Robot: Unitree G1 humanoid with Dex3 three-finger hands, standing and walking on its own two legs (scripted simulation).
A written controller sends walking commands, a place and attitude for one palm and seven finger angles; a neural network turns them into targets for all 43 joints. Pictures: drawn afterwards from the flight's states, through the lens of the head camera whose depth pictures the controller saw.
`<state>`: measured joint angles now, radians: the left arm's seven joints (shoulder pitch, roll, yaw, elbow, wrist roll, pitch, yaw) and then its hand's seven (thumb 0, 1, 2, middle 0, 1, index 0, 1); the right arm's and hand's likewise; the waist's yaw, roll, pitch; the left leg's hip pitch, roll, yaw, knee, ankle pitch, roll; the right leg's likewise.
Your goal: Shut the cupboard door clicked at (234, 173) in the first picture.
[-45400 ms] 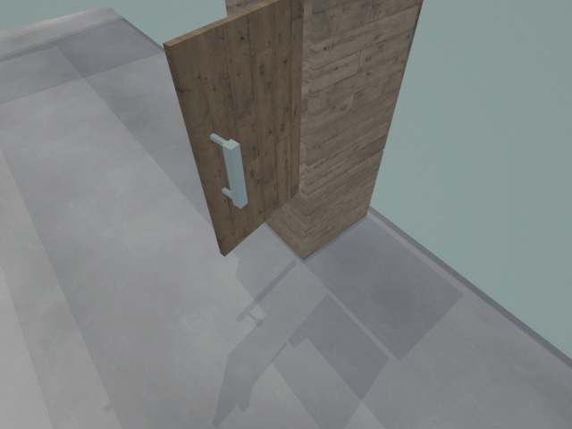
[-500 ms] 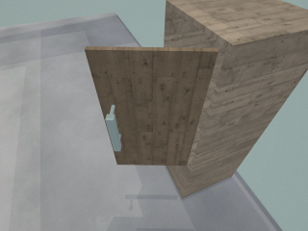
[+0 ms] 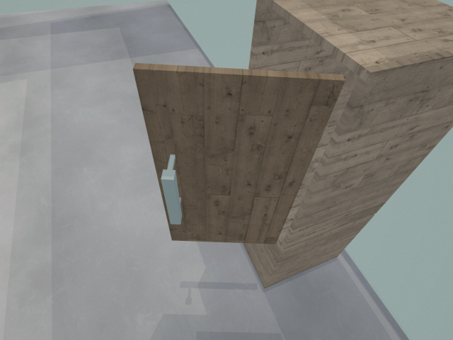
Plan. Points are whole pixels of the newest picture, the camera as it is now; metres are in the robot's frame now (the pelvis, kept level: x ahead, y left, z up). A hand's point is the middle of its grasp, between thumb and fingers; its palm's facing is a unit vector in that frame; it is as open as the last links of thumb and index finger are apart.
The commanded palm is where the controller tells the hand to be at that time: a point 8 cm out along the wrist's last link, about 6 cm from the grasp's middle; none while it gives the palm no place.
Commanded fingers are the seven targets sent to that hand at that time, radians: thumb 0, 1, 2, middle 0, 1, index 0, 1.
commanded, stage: come to a stop and stand still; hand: left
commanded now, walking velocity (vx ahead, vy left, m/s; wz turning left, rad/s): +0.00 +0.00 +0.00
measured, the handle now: (174, 191) +0.42 +0.15 -0.03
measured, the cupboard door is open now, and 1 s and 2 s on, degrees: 67 67 67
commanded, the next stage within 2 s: look again from close up in 0.22 s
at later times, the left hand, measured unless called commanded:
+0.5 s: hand out of the picture +0.00 +0.18 -0.18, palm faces +0.01 -0.98 -0.18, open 7.4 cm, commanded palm none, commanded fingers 0.00 0.90 0.90 -0.20 -0.30 -0.20 -0.30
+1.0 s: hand out of the picture +0.02 +0.17 -0.17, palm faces +0.09 -0.97 -0.21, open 7.3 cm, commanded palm +0.10 +0.20 -0.07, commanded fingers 0.00 0.90 0.90 -0.25 -0.36 -0.25 -0.36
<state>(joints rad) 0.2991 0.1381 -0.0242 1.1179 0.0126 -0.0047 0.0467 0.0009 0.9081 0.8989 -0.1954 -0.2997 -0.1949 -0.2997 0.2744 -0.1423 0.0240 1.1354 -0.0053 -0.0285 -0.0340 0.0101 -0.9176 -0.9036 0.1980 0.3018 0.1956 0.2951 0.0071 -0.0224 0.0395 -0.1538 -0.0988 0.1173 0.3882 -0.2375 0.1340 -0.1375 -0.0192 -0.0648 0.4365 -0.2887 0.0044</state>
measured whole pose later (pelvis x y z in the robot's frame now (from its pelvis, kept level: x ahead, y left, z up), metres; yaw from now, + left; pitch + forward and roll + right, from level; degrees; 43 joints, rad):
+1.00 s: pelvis +0.00 -0.01 +0.00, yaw +1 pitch +0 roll +0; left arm 0.41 0.15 0.02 0.75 -0.01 0.12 0.09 0.02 0.94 0.90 -0.20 -0.30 -0.20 -0.30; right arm 0.33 -0.13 0.03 1.05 0.02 -0.10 -0.05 0.01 -0.91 -0.90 0.20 0.30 0.20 0.30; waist -0.03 -0.04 0.06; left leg -0.17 -0.10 0.10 0.39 -0.23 0.12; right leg -0.19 -0.02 -0.05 0.55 -0.31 -0.01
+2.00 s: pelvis +0.00 -0.04 -0.09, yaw +5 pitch +17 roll -2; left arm 0.47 0.24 0.12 -0.06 -0.28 -0.44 -0.25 0.01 0.90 0.90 -0.99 -1.17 -0.99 -1.17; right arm 0.26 -0.26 -0.02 0.52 0.04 -0.18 -0.04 0.01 -0.90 -0.90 0.20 0.30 0.20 0.30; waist 0.00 0.02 -0.16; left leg -0.91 -0.05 0.02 1.18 -0.57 0.08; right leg -0.93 0.06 -0.11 1.13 -0.49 -0.08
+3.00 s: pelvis +0.00 -0.03 -0.08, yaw +6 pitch +15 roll -3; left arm 0.39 0.26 0.12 -0.01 -0.27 -0.41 -0.22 0.01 0.90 0.90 -1.30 -1.50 -1.29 -1.50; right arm 0.25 -0.25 0.02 0.50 0.04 -0.17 -0.02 0.01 -0.90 -0.90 0.20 0.30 0.20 0.30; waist 0.00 0.03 -0.17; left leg -0.83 -0.06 0.01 1.11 -0.54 0.09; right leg -0.85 0.05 -0.11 1.04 -0.46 -0.07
